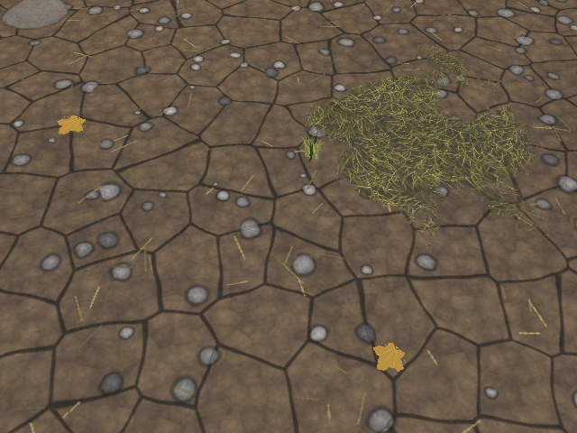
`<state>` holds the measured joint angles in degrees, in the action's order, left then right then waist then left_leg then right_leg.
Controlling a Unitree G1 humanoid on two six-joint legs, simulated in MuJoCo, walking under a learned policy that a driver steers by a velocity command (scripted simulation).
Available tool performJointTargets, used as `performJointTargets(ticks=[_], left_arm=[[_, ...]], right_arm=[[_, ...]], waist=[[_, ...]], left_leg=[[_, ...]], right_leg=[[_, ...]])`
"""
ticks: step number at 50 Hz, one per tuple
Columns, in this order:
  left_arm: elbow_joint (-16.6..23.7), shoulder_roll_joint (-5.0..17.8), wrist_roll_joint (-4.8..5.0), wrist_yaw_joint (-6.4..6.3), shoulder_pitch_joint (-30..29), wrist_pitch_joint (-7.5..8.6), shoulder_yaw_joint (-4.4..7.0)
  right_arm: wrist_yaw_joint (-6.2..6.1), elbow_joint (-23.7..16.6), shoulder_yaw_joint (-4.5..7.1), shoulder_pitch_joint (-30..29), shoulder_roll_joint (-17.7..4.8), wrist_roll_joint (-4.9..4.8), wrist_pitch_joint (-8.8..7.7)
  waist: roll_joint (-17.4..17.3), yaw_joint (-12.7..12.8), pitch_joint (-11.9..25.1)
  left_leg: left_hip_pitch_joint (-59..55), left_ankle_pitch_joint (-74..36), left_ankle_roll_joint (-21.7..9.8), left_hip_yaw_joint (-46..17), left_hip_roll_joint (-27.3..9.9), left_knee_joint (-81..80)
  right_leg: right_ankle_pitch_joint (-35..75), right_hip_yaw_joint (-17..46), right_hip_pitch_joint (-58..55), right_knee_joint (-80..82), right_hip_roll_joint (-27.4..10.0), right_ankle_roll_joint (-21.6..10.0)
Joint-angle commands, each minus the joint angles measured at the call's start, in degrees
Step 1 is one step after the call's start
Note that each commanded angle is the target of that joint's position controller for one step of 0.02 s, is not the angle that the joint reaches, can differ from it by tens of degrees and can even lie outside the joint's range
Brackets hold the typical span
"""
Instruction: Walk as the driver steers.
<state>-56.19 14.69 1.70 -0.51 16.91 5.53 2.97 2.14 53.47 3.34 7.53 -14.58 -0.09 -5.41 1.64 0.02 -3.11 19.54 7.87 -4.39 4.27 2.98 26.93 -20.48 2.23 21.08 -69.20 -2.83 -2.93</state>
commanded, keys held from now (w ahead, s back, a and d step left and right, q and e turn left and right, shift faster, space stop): w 0.28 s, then w+q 0.72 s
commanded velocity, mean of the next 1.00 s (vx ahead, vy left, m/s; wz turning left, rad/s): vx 0.50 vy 0.00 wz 0.30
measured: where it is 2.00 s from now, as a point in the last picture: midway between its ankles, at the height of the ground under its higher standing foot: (218, 259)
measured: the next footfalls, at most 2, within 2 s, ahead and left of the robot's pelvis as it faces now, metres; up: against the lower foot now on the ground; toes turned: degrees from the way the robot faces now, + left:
right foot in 0.40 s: +0.42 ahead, -0.16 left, +0.00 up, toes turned +0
left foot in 0.94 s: +0.66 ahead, +0.15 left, +0.00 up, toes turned +22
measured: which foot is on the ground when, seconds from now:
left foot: down 0.00-0.42, up 0.44-0.92, down 0.94-1.00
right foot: up 0.00-0.38, down 0.40-0.94, up 0.96-1.00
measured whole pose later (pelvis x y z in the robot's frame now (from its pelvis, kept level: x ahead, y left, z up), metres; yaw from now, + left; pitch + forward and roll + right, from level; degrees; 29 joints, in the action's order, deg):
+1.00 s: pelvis +0.56 +0.04 -0.02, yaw +21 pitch +1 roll -2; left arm -53.1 16.3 1.0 -0.9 14.0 4.1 4.2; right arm 2.3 43.8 5.2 5.6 -16.0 -1.4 -2.3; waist -0.2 0.9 -4.1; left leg 28.5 11.0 -6.7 3.2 1.9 38.6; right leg -29.7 -5.2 9.2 -59.8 -4.3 2.1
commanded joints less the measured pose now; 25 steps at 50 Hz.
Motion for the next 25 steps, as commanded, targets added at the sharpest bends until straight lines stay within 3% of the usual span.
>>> performJointTargets(ticks=[1,2,6,10,15,17,18,19,20,21,22,23,24,25], left_arm=[[2.9,4.1,-0.52,-0.67,2.7,-0.17,1.43],[3.1,3.4,-0.59,-0.73,2.3,-0.72,1.34],[6.5,4.3,-1.59,-0.86,-6.6,-1.07,1.57],[8.5,2.7,-1.27,0.08,-14.7,-0.28,0.75],[11.7,3.0,-0.64,1.83,-23.1,0.33,0.03],[12.4,4.5,-0.56,2.41,-22.7,0.82,0.38],[12.1,5.6,-0.53,2.49,-20.5,1.07,0.79],[10.8,7.3,-0.59,2.38,-15.3,1.35,1.63],[7.9,10.4,-0.85,1.89,-5.4,1.54,3.16],[6.1,15.1,-1.88,1.21,5.7,1.45,4.37],[4.5,17.2,-1.85,1.50,7.7,0.84,4.75],[5.5,10.6,-1.67,1.44,6.3,0.81,3.03],[6.3,8.1,-1.63,1.14,1.6,0.95,2.21],[6.9,6.9,-1.82,1.14,-2.6,1.14,1.74]], right_arm=[[0.23,-1.9,0.54,-0.3,-4.4,0.66,-1.37],[0.08,-1.3,0.58,0.6,-4.9,0.42,-1.44],[-1.61,0.1,1.14,5.5,-8.1,0.25,-1.26],[-2.35,1.1,1.06,9.9,-8.7,-0.43,-0.70],[-2.45,3.6,1.23,16.1,-8.9,-0.91,0.79],[-2.67,3.7,1.57,16.3,-9.6,-1.08,1.53],[-2.75,3.3,1.83,15.5,-10.3,-1.12,1.82],[-2.76,2.8,1.92,13.8,-10.8,-1.15,2.06],[-2.70,2.1,1.34,13.1,-9.3,-0.80,2.12],[-2.66,0.0,0.16,13.1,-6.4,0.38,1.95],[-2.21,0.1,-1.65,21.0,0.9,-0.67,0.79],[-2.32,0.7,0.07,17.1,-6.5,-2.16,0.06],[-2.42,-0.9,1.00,12.1,-9.0,-3.14,-0.31],[-2.83,-1.2,1.05,10.1,-8.2,-2.94,-0.23]], waist=[[-5.7,1.3,4.1],[-5.5,1.6,3.1],[-3.7,-0.1,0.1],[-3.7,-2.9,-0.4],[-3.7,-5.4,-2.2],[-4.7,-3.7,-1.6],[-5.7,-2.2,-0.4],[-6.4,1.1,2.6],[-5.8,5.5,9.3],[0.5,8.9,19.5],[16.7,4.6,27.1],[9.7,6.8,23.2],[7.4,6.2,14.7],[3.3,4.4,10.4]], left_leg=[[-7.2,3.7,-9.1,-19.3,-15.5,-19.1],[-5.4,2.6,-9.6,-17.5,-15.3,-20.3],[-7.4,-2.3,-9.8,-13.6,-14.9,-22.6],[-9.7,-5.9,-7.2,-8.2,-12.4,-22.1],[-19.8,-8.3,-7.1,-9.1,-15.8,-17.7],[-23.0,-12.5,-6.4,-11.2,-17.6,-14.3],[-23.4,-17.0,-5.9,-11.8,-17.8,-11.9],[-22.6,-25.6,-5.0,-11.2,-16.6,-6.5],[-17.9,-28.5,-3.4,-9.1,-13.2,4.3],[-5.7,-12.8,-1.1,-6.2,-8.6,22.6],[15.5,24.1,2.0,-6.0,0.3,40.3],[20.6,25.4,1.5,-12.5,-2.6,46.5],[23.7,19.9,1.0,-11.4,-5.2,47.4],[21.6,14.8,1.3,-10.3,-7.9,45.8]], right_leg=[[4.6,3.0,9.3,1.4,-6.4,-0.5],[5.0,2.5,9.6,3.3,-6.8,0.0],[16.5,1.5,17.7,16.2,-7.4,2.8],[27.7,-1.5,15.1,31.0,-4.5,3.2],[24.3,-1.8,17.0,39.1,-2.5,2.3],[19.7,-1.1,15.1,41.5,-1.6,1.2],[17.4,-1.6,11.3,42.2,-0.6,0.6],[16.6,-2.9,3.4,43.6,1.0,-0.5],[18.1,-2.8,-11.4,42.7,0.7,-2.4],[18.3,9.1,-30.0,40.1,-10.7,-6.1],[6.9,34.1,-47.2,46.9,-22.8,-13.9],[1.1,34.4,-43.5,50.5,-20.7,-11.6],[3.8,25.0,-35.8,51.7,-19.0,-8.8],[9.0,18.7,-27.9,53.6,-17.1,-7.7]])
